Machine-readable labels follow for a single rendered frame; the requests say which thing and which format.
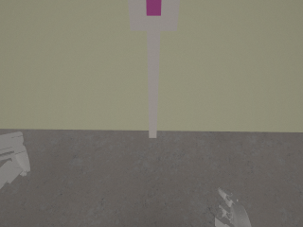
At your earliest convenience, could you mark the panel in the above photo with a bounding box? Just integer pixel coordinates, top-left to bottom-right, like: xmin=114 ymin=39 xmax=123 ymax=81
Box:
xmin=128 ymin=0 xmax=180 ymax=138

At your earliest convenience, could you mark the robot left hand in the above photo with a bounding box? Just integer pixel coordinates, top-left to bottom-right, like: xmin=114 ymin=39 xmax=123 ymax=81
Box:
xmin=0 ymin=131 xmax=30 ymax=189

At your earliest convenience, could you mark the button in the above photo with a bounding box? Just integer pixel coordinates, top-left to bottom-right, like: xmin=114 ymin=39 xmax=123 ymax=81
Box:
xmin=146 ymin=0 xmax=162 ymax=16

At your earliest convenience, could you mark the robot right hand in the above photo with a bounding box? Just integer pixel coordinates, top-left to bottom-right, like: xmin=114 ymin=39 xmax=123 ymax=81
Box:
xmin=215 ymin=187 xmax=252 ymax=227

